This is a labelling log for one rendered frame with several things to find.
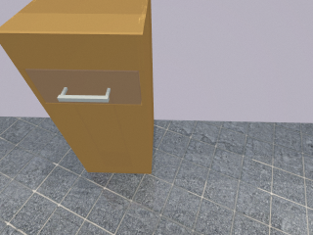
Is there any cabinet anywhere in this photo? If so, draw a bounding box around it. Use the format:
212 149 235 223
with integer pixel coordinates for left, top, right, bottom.
0 0 155 174

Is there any drawer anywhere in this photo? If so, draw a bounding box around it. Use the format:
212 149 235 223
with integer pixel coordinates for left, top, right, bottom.
25 69 142 105

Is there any handle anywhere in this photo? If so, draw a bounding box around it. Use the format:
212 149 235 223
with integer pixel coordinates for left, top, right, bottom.
57 87 111 103

